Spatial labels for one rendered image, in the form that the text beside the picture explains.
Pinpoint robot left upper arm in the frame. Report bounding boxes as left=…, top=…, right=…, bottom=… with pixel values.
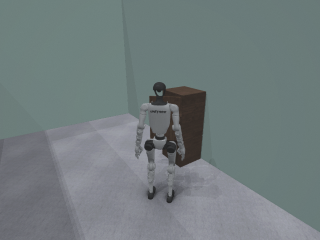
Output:
left=138, top=103, right=150, bottom=130

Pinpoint robot right forearm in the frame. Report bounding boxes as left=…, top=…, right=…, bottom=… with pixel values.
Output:
left=175, top=124, right=184, bottom=148

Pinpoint robot left forearm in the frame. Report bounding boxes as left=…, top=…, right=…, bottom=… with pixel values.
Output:
left=135, top=123, right=144, bottom=146

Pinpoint left robot foot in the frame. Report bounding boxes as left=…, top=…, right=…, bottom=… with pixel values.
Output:
left=148, top=186, right=156, bottom=200

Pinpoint right robot hand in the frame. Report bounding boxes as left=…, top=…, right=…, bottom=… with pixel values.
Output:
left=177, top=147, right=186, bottom=161

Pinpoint robot right upper arm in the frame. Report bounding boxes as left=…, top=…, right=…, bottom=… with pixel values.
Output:
left=169, top=103, right=180, bottom=131

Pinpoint cupboard door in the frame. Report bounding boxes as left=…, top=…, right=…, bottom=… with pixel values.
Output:
left=149, top=96, right=181, bottom=141

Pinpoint left robot hand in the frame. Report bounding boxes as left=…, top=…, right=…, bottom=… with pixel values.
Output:
left=134, top=145, right=143, bottom=159

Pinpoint humanoid robot head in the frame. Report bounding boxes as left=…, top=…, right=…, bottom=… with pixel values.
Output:
left=151, top=82, right=167, bottom=106

